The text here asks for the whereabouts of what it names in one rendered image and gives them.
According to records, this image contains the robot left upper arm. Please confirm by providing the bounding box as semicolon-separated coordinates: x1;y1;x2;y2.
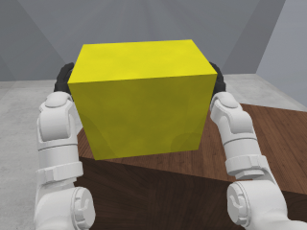
35;186;96;230

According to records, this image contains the robot right upper arm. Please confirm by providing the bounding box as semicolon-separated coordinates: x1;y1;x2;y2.
226;179;307;230

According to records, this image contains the robot left forearm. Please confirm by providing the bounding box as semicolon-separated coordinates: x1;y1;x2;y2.
34;91;83;227

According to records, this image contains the pedestal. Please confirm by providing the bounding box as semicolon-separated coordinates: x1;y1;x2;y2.
73;103;307;230

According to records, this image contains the robot right hand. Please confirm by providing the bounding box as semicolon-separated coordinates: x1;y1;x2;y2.
209;61;226;104

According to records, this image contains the robot right forearm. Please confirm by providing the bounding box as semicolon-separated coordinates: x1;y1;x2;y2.
209;91;288;216

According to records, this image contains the robot left hand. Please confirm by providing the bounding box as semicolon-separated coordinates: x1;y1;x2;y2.
54;62;75;102

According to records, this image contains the carton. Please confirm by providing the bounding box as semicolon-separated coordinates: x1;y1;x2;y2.
67;39;218;161

